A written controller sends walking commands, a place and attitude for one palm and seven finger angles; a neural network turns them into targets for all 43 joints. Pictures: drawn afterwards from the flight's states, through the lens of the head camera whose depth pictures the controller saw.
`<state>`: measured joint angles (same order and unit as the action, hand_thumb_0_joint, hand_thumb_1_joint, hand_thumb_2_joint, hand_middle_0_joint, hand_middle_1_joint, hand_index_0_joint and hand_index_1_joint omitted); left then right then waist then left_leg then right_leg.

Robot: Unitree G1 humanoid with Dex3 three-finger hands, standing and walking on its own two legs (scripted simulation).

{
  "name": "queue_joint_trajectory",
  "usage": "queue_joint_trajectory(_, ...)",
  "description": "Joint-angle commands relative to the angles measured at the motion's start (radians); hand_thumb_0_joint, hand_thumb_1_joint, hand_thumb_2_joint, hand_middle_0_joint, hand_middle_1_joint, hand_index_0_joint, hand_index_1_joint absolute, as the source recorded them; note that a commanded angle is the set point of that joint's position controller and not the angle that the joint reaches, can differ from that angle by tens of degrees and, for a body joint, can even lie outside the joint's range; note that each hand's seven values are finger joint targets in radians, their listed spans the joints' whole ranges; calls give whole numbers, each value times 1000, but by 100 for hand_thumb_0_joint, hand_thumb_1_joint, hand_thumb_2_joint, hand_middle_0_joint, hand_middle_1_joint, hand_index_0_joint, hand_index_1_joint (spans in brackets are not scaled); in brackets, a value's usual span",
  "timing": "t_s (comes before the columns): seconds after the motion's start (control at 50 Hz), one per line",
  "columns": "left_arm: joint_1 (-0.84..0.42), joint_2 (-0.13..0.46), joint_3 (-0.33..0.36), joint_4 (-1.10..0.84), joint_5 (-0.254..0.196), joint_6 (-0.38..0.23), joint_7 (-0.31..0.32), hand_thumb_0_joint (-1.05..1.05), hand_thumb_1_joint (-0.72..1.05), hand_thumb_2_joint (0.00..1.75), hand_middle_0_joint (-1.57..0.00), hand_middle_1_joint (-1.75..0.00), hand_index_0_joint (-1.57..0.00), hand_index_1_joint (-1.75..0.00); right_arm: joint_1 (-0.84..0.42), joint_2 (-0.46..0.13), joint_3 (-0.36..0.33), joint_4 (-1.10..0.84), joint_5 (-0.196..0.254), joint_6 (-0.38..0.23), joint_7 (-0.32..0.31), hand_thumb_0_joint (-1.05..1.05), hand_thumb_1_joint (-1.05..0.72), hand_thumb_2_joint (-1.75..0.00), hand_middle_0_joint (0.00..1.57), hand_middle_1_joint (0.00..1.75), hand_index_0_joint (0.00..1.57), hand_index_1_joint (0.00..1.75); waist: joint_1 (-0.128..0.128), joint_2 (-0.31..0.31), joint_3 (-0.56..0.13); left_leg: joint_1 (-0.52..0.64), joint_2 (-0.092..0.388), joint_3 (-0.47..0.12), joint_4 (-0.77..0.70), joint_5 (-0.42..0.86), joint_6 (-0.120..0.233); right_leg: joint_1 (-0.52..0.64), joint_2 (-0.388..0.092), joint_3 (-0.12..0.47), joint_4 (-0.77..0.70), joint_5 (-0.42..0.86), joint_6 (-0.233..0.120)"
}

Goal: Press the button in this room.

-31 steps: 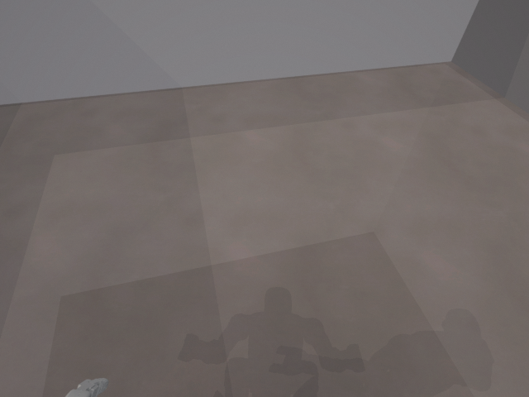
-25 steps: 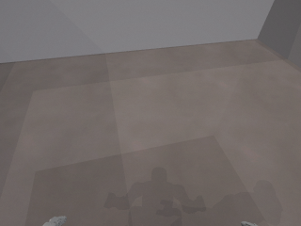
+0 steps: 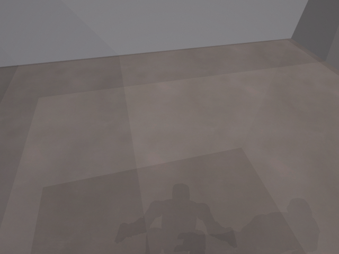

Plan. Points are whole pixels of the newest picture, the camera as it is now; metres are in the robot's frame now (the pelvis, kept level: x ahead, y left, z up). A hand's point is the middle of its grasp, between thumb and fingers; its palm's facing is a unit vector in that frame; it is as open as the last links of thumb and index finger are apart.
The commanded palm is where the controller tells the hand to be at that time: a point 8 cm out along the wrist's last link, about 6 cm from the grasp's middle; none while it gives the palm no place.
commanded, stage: stand and wait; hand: left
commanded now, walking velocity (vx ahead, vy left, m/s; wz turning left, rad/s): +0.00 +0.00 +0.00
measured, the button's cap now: out of the picture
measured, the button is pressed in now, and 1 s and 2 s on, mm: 0 0 0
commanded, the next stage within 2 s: turn or walk to find it in 0.28 s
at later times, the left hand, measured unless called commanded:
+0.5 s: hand out of the picture +0.07 +0.23 -0.16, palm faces +0.00 -0.95 -0.32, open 7.4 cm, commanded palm none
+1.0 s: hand out of the picture +0.01 +0.23 -0.17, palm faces +0.20 -0.95 -0.24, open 7.4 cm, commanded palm none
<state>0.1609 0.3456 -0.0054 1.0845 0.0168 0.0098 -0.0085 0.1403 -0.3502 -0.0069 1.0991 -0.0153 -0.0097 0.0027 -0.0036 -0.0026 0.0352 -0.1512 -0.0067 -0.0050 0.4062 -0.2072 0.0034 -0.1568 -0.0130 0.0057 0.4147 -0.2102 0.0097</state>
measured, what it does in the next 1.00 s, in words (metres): lifts its right foot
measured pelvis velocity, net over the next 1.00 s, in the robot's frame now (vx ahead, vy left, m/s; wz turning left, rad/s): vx -0.03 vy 0.01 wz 0.22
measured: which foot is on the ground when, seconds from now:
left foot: down 0.00-1.00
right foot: down 0.00-0.68, up 0.70-1.00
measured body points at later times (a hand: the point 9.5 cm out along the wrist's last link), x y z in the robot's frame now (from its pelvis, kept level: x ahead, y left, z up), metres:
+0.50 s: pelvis -0.01 -0.01 +0.00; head +0.00 -0.01 +0.45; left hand +0.07 +0.28 -0.14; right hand +0.06 -0.29 -0.14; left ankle +0.01 +0.12 -0.74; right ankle +0.01 -0.13 -0.74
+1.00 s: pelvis -0.03 +0.01 +0.00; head +0.00 +0.03 +0.45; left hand +0.00 +0.28 -0.15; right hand +0.05 -0.22 -0.15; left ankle +0.00 +0.11 -0.74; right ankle -0.03 -0.14 -0.69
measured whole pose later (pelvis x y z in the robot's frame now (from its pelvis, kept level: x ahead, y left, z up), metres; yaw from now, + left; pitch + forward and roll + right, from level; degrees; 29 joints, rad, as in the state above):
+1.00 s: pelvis -0.03 +0.01 +0.00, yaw +13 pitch +1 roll -1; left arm 0.16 0.23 0.05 0.96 0.02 0.06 0.02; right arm 0.25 -0.18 -0.05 0.99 -0.02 0.02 -0.01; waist -0.04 -0.01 0.06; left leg -0.30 -0.07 -0.09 0.44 -0.14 0.05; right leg -0.38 -0.03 0.01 0.90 -0.46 0.06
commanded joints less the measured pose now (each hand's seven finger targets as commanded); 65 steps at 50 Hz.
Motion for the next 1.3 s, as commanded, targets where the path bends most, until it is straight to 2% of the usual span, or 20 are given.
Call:
queue_joint_trajectory(0.0, -64, 205, 39, -71, -6, -33, 17, 0, 90, 90, -20, -30, -20, -30, -71, -202, -38, -66, 5, -26, -14, 0, -90, -90, 20, 30, 20, 30, 5, -3, -38, -14, 117, -102, -96, 34, 30, -22, -105, 100, -91, 6, -37)
queue_joint_trajectory(0.3, -70, 208, 43, -67, -5, -34, 18, 0, 90, 90, -20, -30, -20, -30, -56, -202, -37, -53, 4, -24, -10, 0, -90, -90, 20, 30, 20, 30, 3, -4, -28, -29, 117, -106, -88, 59, 26, -27, -110, 99, -94, 6, -36)
queue_joint_trajectory(0.38, -27, 133, 36, -70, -5, -11, 27, 0, 90, 90, -20, -30, -20, -30, -25, -116, -23, -63, 1, -4, -7, 0, -90, -90, 20, 30, 20, 30, 9, 4, -31, -87, 111, -109, -37, 95, 19, -21, -122, 74, -43, 26, -19)
queue_joint_trajectory(0.46, 14, 110, 39, -94, -2, 6, 35, 0, 90, 90, -20, -30, -20, -30, 18, -64, -21, -89, 0, 21, -3, 0, -90, -90, 20, 30, 20, 30, 10, -62, -37, -148, 73, -85, 65, 85, 4, -35, -173, 96, -38, 23, -31)
queue_joint_trajectory(0.58, 2, 130, 62, -164, 8, 9, 48, 0, 90, 90, -20, -30, -20, -30, 79, -27, -46, -125, 4, 39, -3, 0, -90, -90, 20, 30, 20, 30, -7, -178, -43, -175, 37, -2, 292, -168, -16, -76, -321, 116, -33, 174, -145)
queue_joint_trajectory(0.62, -5, 114, 64, -181, 7, 12, 47, 0, 90, 90, -20, -30, -20, -30, 116, -15, -49, -123, 6, 33, 1, 0, -90, -90, 20, 30, 20, 30, -26, -128, -50, -89, 58, 3, 160, -43, -12, -125, -289, 43, 67, 187, -102)
queue_joint_trajectory(0.64, 4, 82, 62, -192, 1, 19, 44, 0, 90, 90, -20, -30, -20, -30, 140, -41, -53, -127, 1, 25, 2, 0, -90, -90, 20, 30, 20, 30, -31, 13, -56, -36, 122, -119, 55, 104, 21, -202, -201, -43, 188, 69, -40)
queue_joint_trajectory(0.66, 1, 22, 52, -213, -5, 24, 38, 0, 90, 90, -20, -30, -20, -30, 164, -110, -69, -136, -6, 19, 2, 0, -90, -90, 20, 30, 20, 30, -39, 263, -42, -32, 282, -380, -72, 251, 111, -296, -52, -133, 388, -194, 39)
queue_joint_trajectory(0.68, -42, 19, 52, -221, 1, 27, 47, 0, 90, 90, -20, -30, -20, -30, 182, -115, -78, -126, -7, 18, -10, 0, -90, -90, 20, 30, 20, 30, -57, 292, -26, -50, 330, -485, -151, 296, 174, -325, -21, -50, 561, -388, 36)
queue_joint_trajectory(0.7, -29, 26, 59, -212, 3, 32, 48, 0, 90, 90, -20, -30, -20, -30, 174, -103, -77, -126, -3, 16, -20, 0, -90, -90, 20, 30, 20, 30, -37, 244, -18, -54, 315, -457, -148, 290, 179, -353, -47, 21, 632, -349, 29)
queue_joint_trajectory(0.8, 21, -24, 65, -183, -2, 21, 33, 0, 90, 90, -20, -30, -20, -30, 139, -47, -75, -156, -1, 9, -31, 0, -90, -90, 20, 30, 20, 30, -15, 116, -99, 34, 215, -310, -79, 322, 171, -357, -47, 4, 655, -222, 49)
queue_joint_trajectory(0.98, 3, -58, 70, -210, -9, 25, 38, 0, 90, 90, -20, -30, -20, -30, 163, -46, -96, -165, -9, 28, -27, 0, -90, -90, 20, 30, 20, 30, -38, 160, -95, 3, 206, -424, -93, 248, 184, -240, -8, 2, 382, -264, 49)
queue_joint_trajectory(1.08, 132, -40, 80, -188, -10, 18, 45, 0, 90, 90, -20, -30, -20, -30, 96, -45, -106, -198, -6, 42, -12, 0, -90, -90, 20, 30, 20, 30, 20, 137, -90, -187, 122, -394, -74, 41, 107, 28, 15, -29, 50, -86, 28)
queue_joint_trajectory(1.1, 163, -6, 88, -184, -5, 12, 49, 0, 90, 90, -20, -30, -20, -30, 90, -17, -103, -206, -1, 47, -7, 0, -90, -90, 20, 30, 20, 30, 34, 62, -75, -309, 68, -340, -4, -73, 59, 142, -45, 14, -65, -62, 9)
queue_joint_trajectory(1.12, 172, 79, 107, -197, 14, 3, 55, 0, 90, 90, -20, -30, -20, -30, 102, 46, -97, -225, 6, 51, -3, 0, -90, -90, 20, 30, 20, 30, 40, -202, -58, -502, -49, -178, 253, -249, -10, 204, -289, 289, -197, -256, -75)
queue_joint_trajectory(1.14, 118, 114, 104, -226, 11, 8, 56, 0, 90, 90, -20, -30, -20, -30, 68, 28, -106, -241, -7, 52, -8, 0, -90, -90, 20, 30, 20, 30, 48, -288, 17, -514, -88, -81, 501, -313, -36, 1, -450, 418, -253, -256, -151)
queue_joint_trajectory(1.16, 44, 86, 101, -253, 5, 7, 59, 0, 90, 90, -20, -30, -20, -30, 79, -12, -115, -233, -13, 59, 0, 0, -90, -90, 20, 30, 20, 30, 10, -186, 26, -431, -38, -117, 635, -272, -25, -146, -437, 340, -259, -280, -161)
queue_joint_trajectory(1.18, -13, 54, 99, -264, 2, -4, 58, 0, 90, 90, -20, -30, -20, -30, 92, 1, -114, -207, -14, 72, 6, 0, -90, -90, 20, 30, 20, 30, -16, -213, 69, -404, -20, -112, 699, -222, -26, -212, -356, 280, -264, -268, -133)
queue_joint_trajectory(1.22, -33, 11, 78, -266, 1, -13, 49, 0, 90, 90, -20, -30, -20, -30, 147, 26, -108, -170, -12, 73, 13, 0, -90, -90, 20, 30, 20, 30, -48, -143, 87, -394, -13, -65, 804, -121, -42, -197, -260, 116, -200, -92, -109)
queue_joint_trajectory(1.28, 52, 0, 76, -243, 2, -24, 48, 0, 90, 90, -20, -30, -20, -30, 134, 44, -97, -165, -8, 69, 13, 0, -90, -90, 20, 30, 20, 30, -21, -128, 46, -428, 4, -32, 791, -92, -63, -60, -247, 46, -142, 83, -116)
